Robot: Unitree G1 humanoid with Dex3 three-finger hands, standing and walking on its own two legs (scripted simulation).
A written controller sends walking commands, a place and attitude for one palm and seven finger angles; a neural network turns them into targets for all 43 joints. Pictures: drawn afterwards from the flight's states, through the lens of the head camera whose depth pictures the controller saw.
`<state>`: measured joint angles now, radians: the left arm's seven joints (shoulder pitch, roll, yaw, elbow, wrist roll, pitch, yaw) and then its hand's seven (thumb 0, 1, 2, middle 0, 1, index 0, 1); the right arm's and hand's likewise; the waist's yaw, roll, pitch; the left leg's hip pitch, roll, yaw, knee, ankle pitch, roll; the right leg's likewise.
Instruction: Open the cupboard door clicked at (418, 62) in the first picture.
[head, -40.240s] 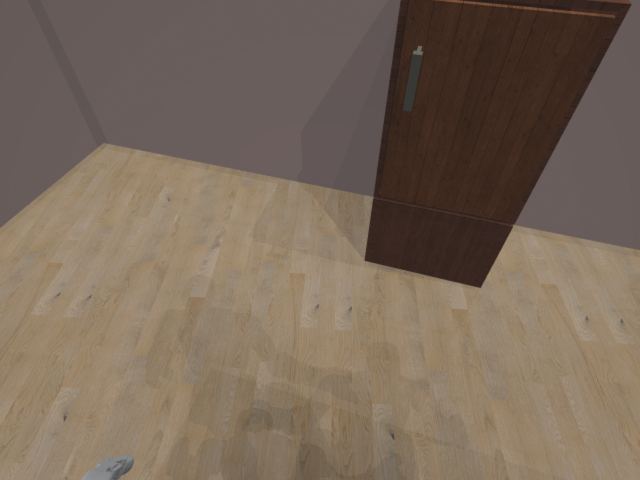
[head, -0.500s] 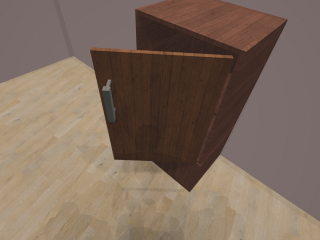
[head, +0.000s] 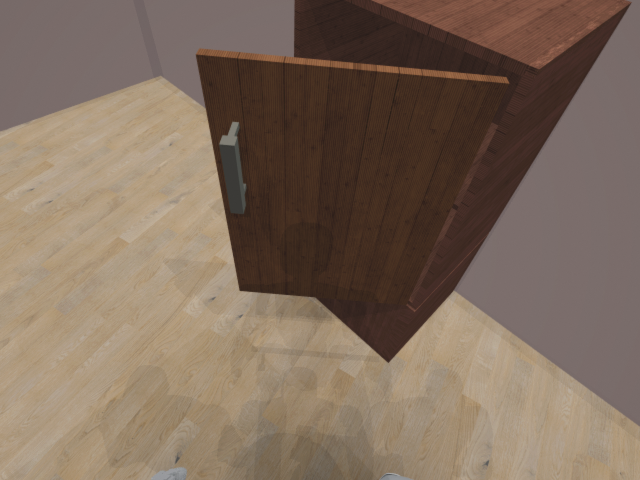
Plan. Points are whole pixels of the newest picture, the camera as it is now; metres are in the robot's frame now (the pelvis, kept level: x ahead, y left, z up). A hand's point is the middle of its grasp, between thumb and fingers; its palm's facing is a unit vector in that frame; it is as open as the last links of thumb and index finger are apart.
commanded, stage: come to a stop and stand still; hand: left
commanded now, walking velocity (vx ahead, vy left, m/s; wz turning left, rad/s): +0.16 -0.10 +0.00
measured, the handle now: (236, 169) +0.55 +0.17 +0.05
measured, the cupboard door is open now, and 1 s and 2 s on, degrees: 41 41 41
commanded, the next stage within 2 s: look again from close up in 0.92 s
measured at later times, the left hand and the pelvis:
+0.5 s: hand out of the picture +0.02 +0.18 -0.15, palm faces -0.01 -0.98 -0.18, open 7.3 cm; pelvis -0.02 +0.01 +0.03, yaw -1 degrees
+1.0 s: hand out of the picture -0.06 +0.11 -0.15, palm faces +0.05 -0.99 -0.12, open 7.4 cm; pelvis -0.03 -0.03 +0.02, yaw +0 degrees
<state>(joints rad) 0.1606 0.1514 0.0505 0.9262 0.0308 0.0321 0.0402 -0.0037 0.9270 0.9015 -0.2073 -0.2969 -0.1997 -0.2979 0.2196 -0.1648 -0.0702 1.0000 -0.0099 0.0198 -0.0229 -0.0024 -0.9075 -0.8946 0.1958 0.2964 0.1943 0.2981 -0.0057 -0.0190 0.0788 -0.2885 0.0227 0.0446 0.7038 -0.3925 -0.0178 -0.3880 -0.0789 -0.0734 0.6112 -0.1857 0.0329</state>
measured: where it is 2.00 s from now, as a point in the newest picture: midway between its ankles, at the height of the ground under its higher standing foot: outside the picture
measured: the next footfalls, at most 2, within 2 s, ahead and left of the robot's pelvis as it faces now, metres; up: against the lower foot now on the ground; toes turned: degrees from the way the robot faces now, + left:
right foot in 0.54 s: -0.01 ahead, -0.14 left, +0.00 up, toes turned -2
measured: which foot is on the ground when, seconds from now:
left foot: down 0.00-1.00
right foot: down 0.00-0.02, up 0.04-0.52, down 0.54-1.00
